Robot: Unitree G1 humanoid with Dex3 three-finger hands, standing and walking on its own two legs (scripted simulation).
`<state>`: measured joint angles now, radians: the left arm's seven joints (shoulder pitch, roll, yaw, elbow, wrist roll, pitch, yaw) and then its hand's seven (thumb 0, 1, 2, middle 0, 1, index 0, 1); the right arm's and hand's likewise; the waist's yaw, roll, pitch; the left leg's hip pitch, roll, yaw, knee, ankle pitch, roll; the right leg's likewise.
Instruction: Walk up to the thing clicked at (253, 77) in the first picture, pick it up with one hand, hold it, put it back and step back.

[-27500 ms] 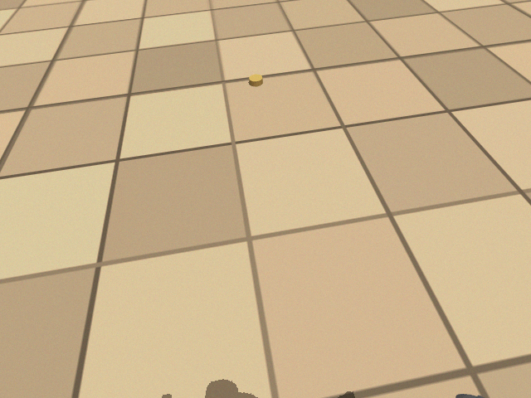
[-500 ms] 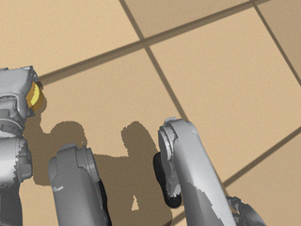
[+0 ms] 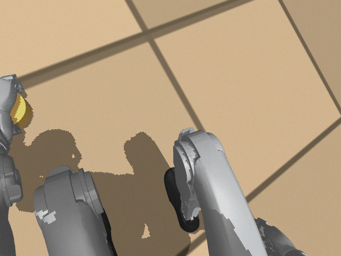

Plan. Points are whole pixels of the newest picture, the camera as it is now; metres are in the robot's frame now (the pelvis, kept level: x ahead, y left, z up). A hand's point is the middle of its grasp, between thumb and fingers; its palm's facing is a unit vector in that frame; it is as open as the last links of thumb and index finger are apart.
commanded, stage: rest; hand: left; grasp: from above
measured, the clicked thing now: (5, 110) +0.47 +0.29 -0.23
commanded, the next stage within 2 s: open in 1.42 s
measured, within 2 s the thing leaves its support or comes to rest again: neither
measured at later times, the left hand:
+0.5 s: hand (14, 113) +0.47 +0.28 -0.24, palm faces -0.46 -0.12 -0.88, open 11.1 cm
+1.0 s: hand (19, 113) +0.47 +0.27 -0.26, palm faces -0.45 -0.11 -0.88, open 11.1 cm
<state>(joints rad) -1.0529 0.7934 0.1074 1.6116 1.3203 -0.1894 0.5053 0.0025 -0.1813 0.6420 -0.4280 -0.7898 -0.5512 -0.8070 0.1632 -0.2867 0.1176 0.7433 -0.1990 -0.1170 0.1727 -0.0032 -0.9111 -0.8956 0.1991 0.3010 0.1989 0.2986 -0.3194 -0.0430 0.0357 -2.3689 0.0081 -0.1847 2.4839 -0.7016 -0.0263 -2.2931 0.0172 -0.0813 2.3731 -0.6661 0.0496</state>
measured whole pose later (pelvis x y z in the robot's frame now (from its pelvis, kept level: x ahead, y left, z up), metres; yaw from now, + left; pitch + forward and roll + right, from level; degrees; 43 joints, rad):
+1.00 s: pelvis +0.00 +0.01 -0.01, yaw -4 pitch +28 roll -13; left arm -1.10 0.97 0.14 1.80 1.32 -0.19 0.65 0.00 -0.17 0.63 -0.43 -0.78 -0.55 -0.80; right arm 0.12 -0.34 0.27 0.71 -0.28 -0.25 0.28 0.00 -0.91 -0.90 0.20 0.30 0.20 0.30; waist -0.41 -0.11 0.17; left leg -2.35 0.02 -0.27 2.57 -0.73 -0.02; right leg -2.26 0.05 -0.14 2.39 -0.65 0.07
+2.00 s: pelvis -0.01 +0.01 -0.01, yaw -6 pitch +26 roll -15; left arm -1.11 1.03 0.08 1.80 1.27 -0.19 0.67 0.00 -0.40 0.87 -0.16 -0.99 -0.18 -0.97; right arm 0.09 -0.36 0.34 0.67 -0.28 -0.29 0.28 0.00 -0.91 -0.90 0.20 0.30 0.20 0.30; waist -0.43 -0.16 0.22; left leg -2.33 0.02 -0.30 2.56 -0.72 -0.02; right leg -2.21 0.06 -0.17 2.35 -0.63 0.08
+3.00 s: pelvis +0.00 +0.01 +0.02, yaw -4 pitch +33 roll -13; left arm -0.96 0.81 0.04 1.37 1.17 -0.05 0.47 0.00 -0.51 0.99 -0.09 -0.99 -0.09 -0.99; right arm 0.18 -0.33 0.17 0.71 -0.17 -0.19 0.30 0.00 -0.91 -0.90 0.20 0.30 0.20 0.30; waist -0.30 0.00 -0.02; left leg -2.33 0.02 -0.23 2.46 -0.72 -0.02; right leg -2.24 0.04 -0.13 2.30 -0.66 0.05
